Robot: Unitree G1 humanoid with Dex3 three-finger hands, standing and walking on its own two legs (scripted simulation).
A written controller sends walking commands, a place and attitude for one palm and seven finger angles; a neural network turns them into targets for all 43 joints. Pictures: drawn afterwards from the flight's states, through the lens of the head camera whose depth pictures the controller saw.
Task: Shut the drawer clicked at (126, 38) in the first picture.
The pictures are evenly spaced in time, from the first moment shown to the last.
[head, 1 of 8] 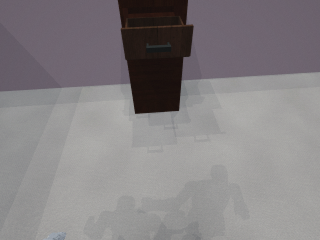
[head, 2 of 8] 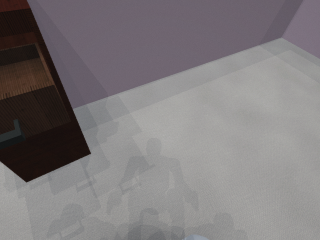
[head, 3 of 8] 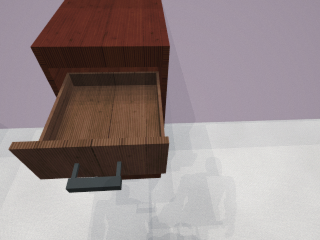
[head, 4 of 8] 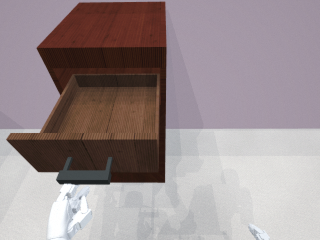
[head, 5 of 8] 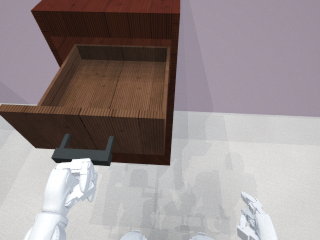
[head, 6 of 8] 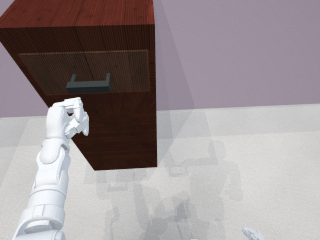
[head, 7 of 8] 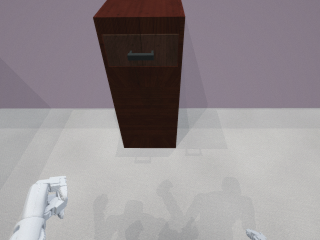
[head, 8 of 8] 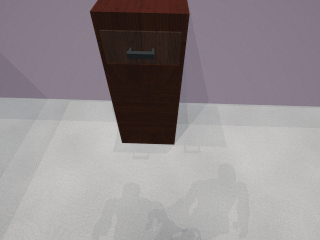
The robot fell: no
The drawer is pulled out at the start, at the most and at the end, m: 0.30 0.30 0.00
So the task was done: yes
